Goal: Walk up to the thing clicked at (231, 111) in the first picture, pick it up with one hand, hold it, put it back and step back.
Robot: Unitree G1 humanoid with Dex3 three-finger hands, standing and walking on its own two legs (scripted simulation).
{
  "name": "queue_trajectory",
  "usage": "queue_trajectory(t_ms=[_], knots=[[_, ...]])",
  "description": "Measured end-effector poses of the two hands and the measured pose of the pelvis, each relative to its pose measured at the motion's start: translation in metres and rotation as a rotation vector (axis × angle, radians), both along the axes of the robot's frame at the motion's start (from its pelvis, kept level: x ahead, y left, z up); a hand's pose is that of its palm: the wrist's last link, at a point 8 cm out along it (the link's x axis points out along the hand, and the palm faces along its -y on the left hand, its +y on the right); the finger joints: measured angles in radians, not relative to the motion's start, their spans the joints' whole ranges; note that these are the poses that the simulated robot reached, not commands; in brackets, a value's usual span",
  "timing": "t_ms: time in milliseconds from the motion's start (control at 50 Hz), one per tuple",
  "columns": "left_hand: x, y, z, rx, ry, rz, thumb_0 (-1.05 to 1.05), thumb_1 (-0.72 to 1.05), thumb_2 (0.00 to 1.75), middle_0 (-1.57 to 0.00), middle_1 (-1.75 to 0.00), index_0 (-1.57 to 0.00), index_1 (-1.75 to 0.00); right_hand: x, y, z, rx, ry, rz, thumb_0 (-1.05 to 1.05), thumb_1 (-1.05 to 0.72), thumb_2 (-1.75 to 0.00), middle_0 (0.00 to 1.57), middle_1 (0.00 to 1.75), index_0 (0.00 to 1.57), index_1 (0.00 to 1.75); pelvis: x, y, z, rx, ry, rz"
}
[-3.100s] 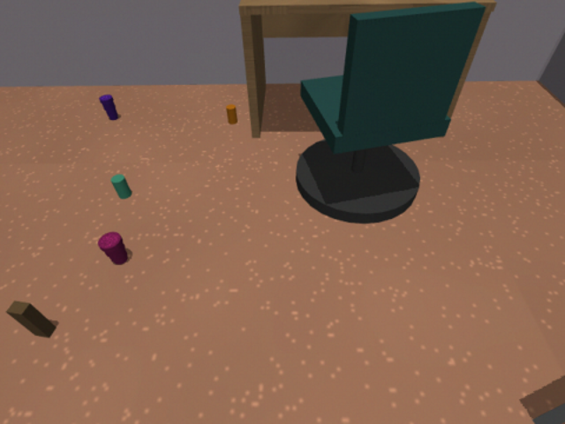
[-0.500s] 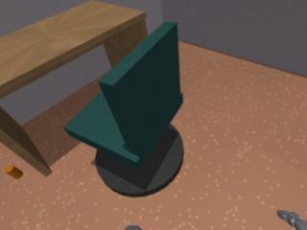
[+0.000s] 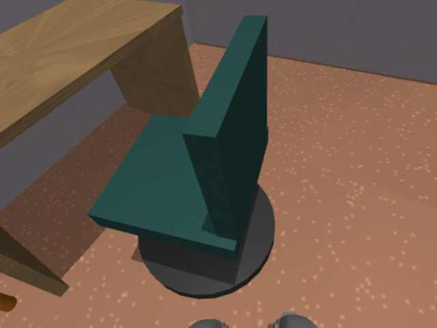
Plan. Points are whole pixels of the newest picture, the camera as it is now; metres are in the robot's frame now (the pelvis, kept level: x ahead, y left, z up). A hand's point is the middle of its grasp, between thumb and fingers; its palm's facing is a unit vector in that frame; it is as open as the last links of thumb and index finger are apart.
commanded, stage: walk up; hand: left
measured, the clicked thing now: (0, 301) +0.41 +1.08 -0.68
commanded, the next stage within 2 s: none
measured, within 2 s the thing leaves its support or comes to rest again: neither
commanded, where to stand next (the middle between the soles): -0.05 +1.02 m, yaw -25 degrees
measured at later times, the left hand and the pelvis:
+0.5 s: hand out of the picture +0.11 +0.55 -0.12, palm faces -0.19 -0.82 -0.54, open 7.4 cm; pelvis +0.00 +0.25 +0.01, yaw -8 degrees
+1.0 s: hand out of the picture +0.14 +0.80 -0.11, palm faces -0.19 -0.76 -0.62, open 7.4 cm; pelvis -0.03 +0.50 -0.02, yaw -12 degrees
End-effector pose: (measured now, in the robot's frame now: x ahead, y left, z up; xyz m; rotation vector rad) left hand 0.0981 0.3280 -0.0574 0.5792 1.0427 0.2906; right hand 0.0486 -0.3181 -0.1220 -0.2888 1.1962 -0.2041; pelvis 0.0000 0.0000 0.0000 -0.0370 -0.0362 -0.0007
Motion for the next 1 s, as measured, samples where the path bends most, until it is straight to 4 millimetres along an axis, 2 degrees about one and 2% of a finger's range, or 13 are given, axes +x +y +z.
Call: queue_trajectory(t_ms=[100,180,280,320,360,400,500,580,640,740,860,940,1000], knots=[[-0.009,0.049,0.023,0.035,-0.038,0.023,0.0,0.89,0.9,-0.21,-0.31,-0.21,-0.3,0.036,0.047,0.007,0.043,-0.077,0.07,0.01,-0.91,-0.9,0.21,0.3,0.2,0.3,0.002,0.041,0.008,0.021,-0.011,-0.02],[-0.016,0.101,0.028,0.067,-0.004,0.012,0.0,0.89,0.9,-0.21,-0.31,-0.21,-0.3,0.049,0.076,0.015,0.032,-0.138,0.072,0.0,-0.91,-0.9,0.21,0.3,0.2,0.3,0.002,0.081,0.006,0.036,0.0,-0.051],[-0.016,0.183,0.015,0.093,0.019,-0.01,0.0,0.89,0.9,-0.21,-0.31,-0.21,-0.3,0.038,0.115,0.018,-0.046,-0.119,0.052,0.0,-0.91,-0.9,0.21,0.3,0.2,0.3,-0.001,0.145,-0.009,0.019,0.029,-0.076],[-0.013,0.218,0.001,0.098,0.03,-0.013,0.0,0.89,0.9,-0.21,-0.31,-0.21,-0.3,0.025,0.136,0.019,-0.087,-0.097,0.034,0.0,-0.91,-0.9,0.21,0.3,0.2,0.3,-0.004,0.173,-0.017,0.036,0.023,-0.085],[-0.011,0.243,-0.01,0.095,0.058,0.005,0.01,0.89,0.9,-0.21,-0.31,-0.21,-0.3,0.005,0.16,0.022,-0.111,-0.077,0.009,0.0,-0.91,-0.9,0.21,0.3,0.2,0.3,-0.005,0.196,-0.018,0.04,0.012,-0.113],[-0.007,0.254,-0.016,0.072,0.1,0.004,0.01,0.9,0.9,-0.2,-0.3,-0.21,-0.3,-0.019,0.185,0.029,-0.112,-0.047,-0.045,0.0,-0.91,-0.9,0.21,0.3,0.2,0.3,-0.002,0.216,-0.009,0.012,0.019,-0.117],[0.013,0.262,-0.02,-0.029,0.15,-0.073,0.01,0.9,0.9,-0.2,-0.3,-0.21,-0.3,-0.068,0.243,0.048,-0.098,0.041,-0.148,0.0,-0.91,-0.9,0.21,0.3,0.2,0.3,0.002,0.255,0.014,0.016,0.037,-0.135],[0.029,0.27,-0.022,-0.07,0.158,-0.133,0.01,0.9,0.9,-0.2,-0.3,-0.21,-0.3,-0.089,0.279,0.048,-0.093,0.071,-0.19,0.0,-0.9,-0.9,0.21,0.3,0.21,0.3,0.003,0.286,0.017,0.027,0.036,-0.168],[0.04,0.282,-0.023,-0.072,0.152,-0.17,0.01,0.9,0.9,-0.21,-0.3,-0.21,-0.3,-0.093,0.302,0.038,-0.087,0.064,-0.213,0.0,-0.9,-0.9,0.21,0.3,0.21,0.3,0.004,0.309,0.011,0.036,0.035,-0.193],[0.039,0.322,-0.017,-0.036,0.089,-0.178,0.0,0.89,0.9,-0.21,-0.31,-0.21,-0.3,-0.074,0.344,0.015,-0.053,0.019,-0.206,0.01,-0.91,-0.9,0.21,0.3,0.2,0.3,-0.005,0.349,0.002,-0.022,0.002,-0.199],[0.033,0.392,0.007,0.007,-0.026,-0.131,0.0,0.89,0.9,-0.21,-0.31,-0.21,-0.3,-0.032,0.394,0.027,-0.029,-0.08,-0.096,0.01,-0.91,-0.9,0.21,0.3,0.21,0.3,-0.016,0.405,0.009,0.025,-0.013,-0.182],[0.034,0.45,0.007,0.038,-0.015,-0.179,0.0,0.89,0.9,-0.21,-0.31,-0.21,-0.3,-0.015,0.422,0.029,-0.067,-0.164,-0.087,0.0,-0.91,-0.9,0.21,0.3,0.21,0.3,-0.021,0.457,-0.001,0.03,-0.003,-0.203],[0.036,0.506,-0.004,0.057,-0.015,-0.197,0.0,0.89,0.9,-0.21,-0.31,-0.21,-0.3,-0.015,0.454,0.023,-0.114,-0.182,-0.093,0.0,-0.91,-0.9,0.21,0.3,0.2,0.3,-0.026,0.504,-0.018,0.013,0.004,-0.213]])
